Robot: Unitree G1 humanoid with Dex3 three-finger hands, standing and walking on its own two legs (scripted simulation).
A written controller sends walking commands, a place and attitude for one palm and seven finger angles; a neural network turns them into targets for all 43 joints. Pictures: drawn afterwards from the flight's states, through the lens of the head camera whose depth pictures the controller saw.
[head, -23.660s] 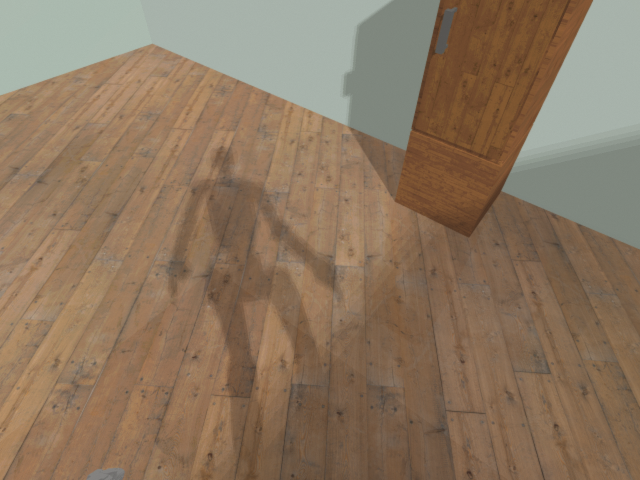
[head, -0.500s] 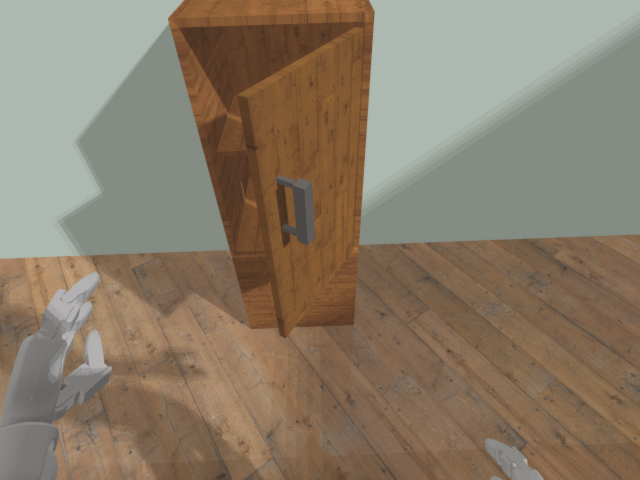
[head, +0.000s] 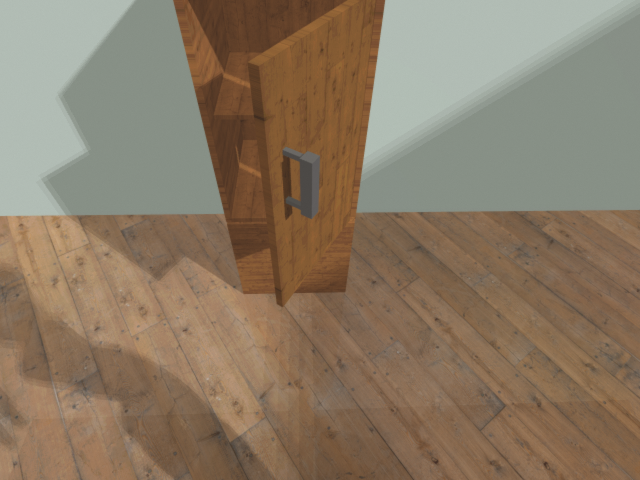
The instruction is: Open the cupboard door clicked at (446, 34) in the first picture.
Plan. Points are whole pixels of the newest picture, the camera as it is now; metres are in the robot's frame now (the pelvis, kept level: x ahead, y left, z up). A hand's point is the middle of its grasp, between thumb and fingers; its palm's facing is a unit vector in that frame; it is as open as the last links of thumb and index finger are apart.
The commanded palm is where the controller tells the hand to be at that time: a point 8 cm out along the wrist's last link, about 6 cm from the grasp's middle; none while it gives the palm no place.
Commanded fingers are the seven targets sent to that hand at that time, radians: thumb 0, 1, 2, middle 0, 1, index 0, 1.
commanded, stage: let the arm hang, fingers relaxed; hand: left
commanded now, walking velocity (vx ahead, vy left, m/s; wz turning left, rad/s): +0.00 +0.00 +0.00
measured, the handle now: (299, 182) +0.56 +0.08 +0.03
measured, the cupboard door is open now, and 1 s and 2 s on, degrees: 57 57 57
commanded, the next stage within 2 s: look to check the result in 0.52 s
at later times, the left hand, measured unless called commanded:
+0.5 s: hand out of the picture -0.01 +0.13 -0.18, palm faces +0.04 -0.99 -0.15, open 7.3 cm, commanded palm none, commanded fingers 0.00 0.90 0.90 -0.20 -0.30 -0.20 -0.30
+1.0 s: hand out of the picture +0.00 +0.13 -0.18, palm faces +0.05 -0.98 -0.18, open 7.4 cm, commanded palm none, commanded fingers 0.00 0.90 0.90 -0.20 -0.30 -0.20 -0.30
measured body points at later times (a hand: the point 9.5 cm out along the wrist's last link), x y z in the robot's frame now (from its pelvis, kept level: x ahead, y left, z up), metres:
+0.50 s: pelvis +0.00 -0.02 +0.00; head +0.00 -0.02 +0.45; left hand -0.01 +0.18 -0.17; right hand -0.03 -0.22 -0.17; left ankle +0.06 +0.09 -0.74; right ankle -0.02 -0.12 -0.74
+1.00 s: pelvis +0.02 -0.03 +0.00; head +0.03 -0.03 +0.45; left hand -0.01 +0.18 -0.16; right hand +0.01 -0.24 -0.17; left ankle +0.06 +0.09 -0.74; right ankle -0.02 -0.12 -0.74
